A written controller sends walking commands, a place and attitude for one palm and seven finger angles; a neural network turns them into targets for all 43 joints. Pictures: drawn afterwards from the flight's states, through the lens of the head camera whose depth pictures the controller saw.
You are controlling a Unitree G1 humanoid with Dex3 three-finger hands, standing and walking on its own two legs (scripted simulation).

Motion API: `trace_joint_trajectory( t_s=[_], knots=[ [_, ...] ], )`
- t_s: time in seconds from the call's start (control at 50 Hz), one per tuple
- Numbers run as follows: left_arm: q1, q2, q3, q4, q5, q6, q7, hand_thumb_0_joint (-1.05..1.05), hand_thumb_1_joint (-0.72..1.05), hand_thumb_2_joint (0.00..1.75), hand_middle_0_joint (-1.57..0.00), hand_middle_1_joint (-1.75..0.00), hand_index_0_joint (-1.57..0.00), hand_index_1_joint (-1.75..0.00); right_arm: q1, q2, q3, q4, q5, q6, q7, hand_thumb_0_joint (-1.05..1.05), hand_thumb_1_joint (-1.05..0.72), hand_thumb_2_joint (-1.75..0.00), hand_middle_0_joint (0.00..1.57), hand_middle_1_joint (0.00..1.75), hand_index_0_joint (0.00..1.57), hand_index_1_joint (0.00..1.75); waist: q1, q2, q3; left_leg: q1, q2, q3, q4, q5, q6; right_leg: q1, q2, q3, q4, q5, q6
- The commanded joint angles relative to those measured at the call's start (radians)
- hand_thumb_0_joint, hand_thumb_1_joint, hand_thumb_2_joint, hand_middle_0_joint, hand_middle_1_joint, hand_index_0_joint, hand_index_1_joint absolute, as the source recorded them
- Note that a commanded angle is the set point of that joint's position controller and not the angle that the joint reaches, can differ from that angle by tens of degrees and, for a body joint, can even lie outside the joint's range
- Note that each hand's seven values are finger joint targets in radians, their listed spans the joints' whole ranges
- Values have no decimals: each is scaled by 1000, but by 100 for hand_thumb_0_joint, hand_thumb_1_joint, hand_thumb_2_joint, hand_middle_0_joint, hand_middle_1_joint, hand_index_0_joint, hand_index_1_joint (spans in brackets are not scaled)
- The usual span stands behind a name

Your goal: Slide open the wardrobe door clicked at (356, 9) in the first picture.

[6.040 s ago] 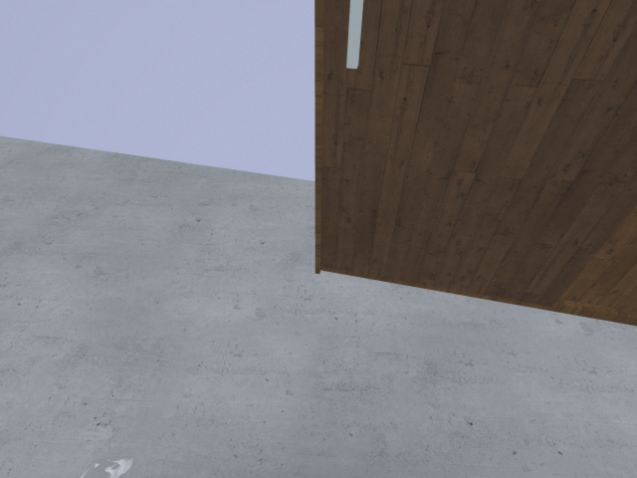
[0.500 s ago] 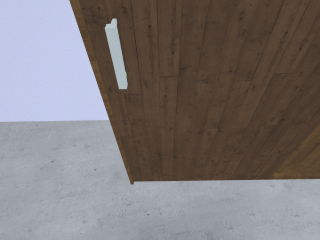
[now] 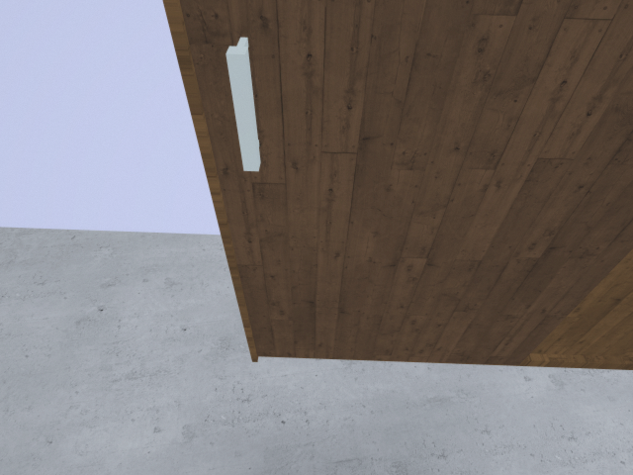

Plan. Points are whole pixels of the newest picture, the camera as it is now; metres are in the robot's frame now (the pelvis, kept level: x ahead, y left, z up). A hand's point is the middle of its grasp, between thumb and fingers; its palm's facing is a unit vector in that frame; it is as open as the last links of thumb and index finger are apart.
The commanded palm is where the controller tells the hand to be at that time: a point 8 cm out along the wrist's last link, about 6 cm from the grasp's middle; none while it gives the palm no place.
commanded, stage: look again from close up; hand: left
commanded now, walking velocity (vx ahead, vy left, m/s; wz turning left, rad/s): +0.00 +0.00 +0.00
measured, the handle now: (247, 107) +0.56 +0.15 +0.18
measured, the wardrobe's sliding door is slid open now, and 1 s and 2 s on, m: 0.00 0.00 0.00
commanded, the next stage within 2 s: none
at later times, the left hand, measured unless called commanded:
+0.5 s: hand out of the picture +0.04 +0.26 -0.17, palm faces +0.05 -0.97 -0.25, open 7.4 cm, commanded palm none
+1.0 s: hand out of the picture -0.06 +0.28 -0.17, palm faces +0.01 -0.96 -0.27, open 7.4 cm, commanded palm none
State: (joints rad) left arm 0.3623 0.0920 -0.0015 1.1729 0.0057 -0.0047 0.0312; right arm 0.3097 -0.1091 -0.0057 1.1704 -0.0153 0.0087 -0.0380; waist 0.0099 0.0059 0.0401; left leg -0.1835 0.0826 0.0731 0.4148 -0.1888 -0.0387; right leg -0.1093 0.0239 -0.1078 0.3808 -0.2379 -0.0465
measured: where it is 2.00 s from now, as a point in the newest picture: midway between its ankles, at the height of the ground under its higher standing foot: outside the picture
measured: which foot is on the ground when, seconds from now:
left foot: down 0.00-1.00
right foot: down 0.00-1.00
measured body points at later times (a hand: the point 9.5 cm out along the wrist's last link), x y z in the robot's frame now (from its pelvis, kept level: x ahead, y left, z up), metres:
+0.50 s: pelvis -0.02 +0.05 -0.01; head -0.04 +0.06 +0.44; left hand +0.04 +0.31 -0.15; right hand +0.06 -0.21 -0.14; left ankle +0.02 +0.14 -0.74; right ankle -0.01 -0.08 -0.74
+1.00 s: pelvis -0.04 +0.06 +0.00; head -0.04 +0.07 +0.45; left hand -0.05 +0.33 -0.15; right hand +0.01 -0.20 -0.15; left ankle +0.02 +0.14 -0.74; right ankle -0.01 -0.08 -0.74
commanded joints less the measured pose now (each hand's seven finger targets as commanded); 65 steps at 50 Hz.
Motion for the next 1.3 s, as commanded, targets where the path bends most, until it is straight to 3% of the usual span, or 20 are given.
trace_joint_trajectory(
  t_s=[0.0,0.02,0.04,0.06,0.08,0.1,0.14,0.16,0.22,0.28,0.34,0.42,0.52,0.68,0.92,1.08,1.28],
  knots=[
    [56,96,19,-31,2,-16,12,0,90,90,-20,-30,-20,-30,75,-68,-11,-15,4,-17,-6,0,-90,-90,20,30,20,30,-11,1,85,2,34,-48,-58,32,34,-125,-138,138,-134,-14,16],
    [63,92,19,-28,2,-16,12,0,90,90,-20,-30,-20,-30,72,-69,-12,-18,5,-18,-6,0,-90,-90,20,30,20,30,-10,1,83,5,34,-49,-60,34,36,-127,-139,136,-130,-11,17],
    [40,297,14,-132,30,-42,8,0,90,90,-20,-30,-20,-30,21,-209,-20,-155,-5,-29,15,0,-90,-90,20,30,20,30,-44,-23,180,-58,-10,-97,9,66,29,-155,-135,126,-103,133,17],
    [19,200,45,-132,21,-46,13,0,90,90,-20,-30,-20,-30,28,-165,-40,-173,-12,-47,2,0,-90,-90,20,30,20,30,-34,39,0,-32,3,-78,61,42,42,-106,-187,156,-22,148,-7],
    [28,181,44,-124,24,-46,14,0,90,90,-20,-30,-20,-30,36,-130,-40,-151,-11,-51,-6,0,-90,-90,20,30,20,30,-30,41,-82,-19,0,-76,81,84,48,-70,-186,155,-8,202,-21],
    [33,169,33,-136,18,-43,13,0,90,90,-20,-30,-20,-30,60,-121,-32,-151,-9,-50,-7,0,-90,-90,20,30,20,30,-29,-5,-98,-25,-4,-74,95,74,49,-59,-187,142,-21,170,-25],
    [34,164,33,-156,20,-35,10,0,90,90,-20,-30,-20,-30,69,-116,-32,-169,-10,-42,-1,0,-90,-90,20,30,20,30,-27,-111,-72,-60,-19,-56,112,31,55,-81,-194,157,-36,129,-28],
    [21,176,40,-164,21,-34,10,0,90,90,-20,-30,-20,-30,56,-128,-38,-172,-9,-40,1,0,-90,-90,20,30,20,30,-26,-132,-25,-79,-17,-54,111,25,58,-110,-193,151,-39,99,-29],
    [5,201,48,-194,19,-31,11,0,90,90,-20,-30,-20,-30,37,-168,-46,-187,-5,-41,3,0,-90,-90,20,30,20,30,-23,-64,35,-84,3,-69,69,83,69,-143,-164,131,-4,107,-28],
    [7,221,49,-216,18,-27,13,0,90,90,-20,-30,-20,-30,13,-201,-48,-200,-2,-44,5,0,-90,-90,20,30,20,30,-10,36,18,-83,24,-91,53,192,79,-105,-138,101,53,175,-10],
    [-9,235,46,-235,18,-21,12,0,90,90,-20,-30,-20,-30,-18,-223,-46,-215,-3,-43,8,0,-90,-90,20,30,20,30,-2,35,11,-93,33,-103,38,198,86,-87,-130,95,54,147,2],
    [-54,273,49,-256,18,-13,6,0,90,90,-20,-30,-20,-30,-69,-262,-49,-241,-5,-36,17,0,-90,-90,20,30,20,30,-4,34,57,-145,33,-133,-40,-40,84,-117,-127,105,17,-11,12],
    [-81,301,50,-269,21,-10,-2,0,90,90,-20,-30,-20,-30,-98,-308,-54,-257,-7,-35,27,0,-90,-90,20,30,20,30,-5,36,33,-161,46,-175,-122,-206,86,-97,-124,98,15,-50,19],
    [-61,315,45,-247,25,-4,-8,0,90,90,-20,-30,-20,-30,-117,-346,-58,-248,-5,-29,34,0,-90,-90,20,30,20,30,-1,37,0,-149,61,-201,-191,-317,83,-86,-121,89,14,-71,28],
    [0,299,31,-180,24,-6,-4,0,90,90,-20,-30,-20,-30,-87,-318,-49,-186,4,-20,35,0,-90,-90,20,30,20,30,-8,3,23,-121,46,-178,-180,-276,74,-113,-139,106,-30,-81,31],
    [16,262,18,-154,20,-15,4,0,90,90,-20,-30,-20,-30,-59,-259,-35,-147,7,-22,34,0,-90,-90,20,30,20,30,-14,-17,21,-80,29,-132,-123,-131,67,-121,-158,119,-65,-40,31],
    [37,201,10,-136,17,-14,11,0,90,90,-20,-30,-20,-30,-28,-188,-23,-118,7,-18,31,0,-90,-90,20,30,20,30,-12,-2,38,-90,17,-109,-100,-79,56,-120,-155,118,-68,-28,35]
  ],
)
